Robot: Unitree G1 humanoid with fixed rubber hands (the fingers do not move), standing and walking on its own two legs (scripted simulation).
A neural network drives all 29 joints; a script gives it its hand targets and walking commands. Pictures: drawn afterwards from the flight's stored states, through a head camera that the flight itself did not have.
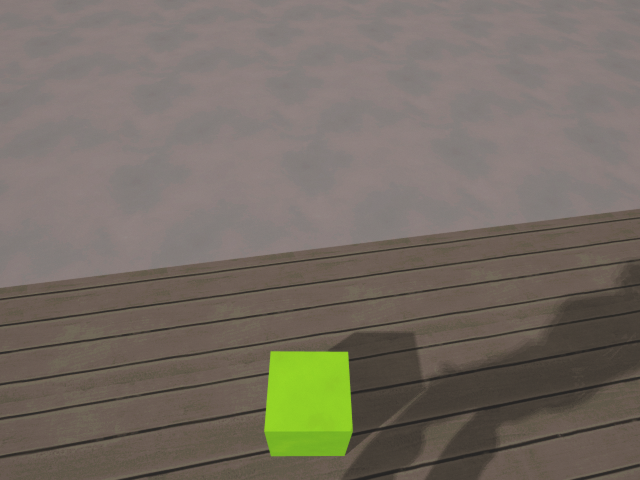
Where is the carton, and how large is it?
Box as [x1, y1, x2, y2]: [264, 351, 352, 455]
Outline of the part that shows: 271,351 264,428 270,454 344,455 352,431 347,352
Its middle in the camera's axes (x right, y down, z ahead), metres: -0.03 +0.47 +1.08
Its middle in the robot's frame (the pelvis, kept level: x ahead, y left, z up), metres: +0.42 +0.01 -0.65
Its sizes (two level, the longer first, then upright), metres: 0.210 0.200 0.250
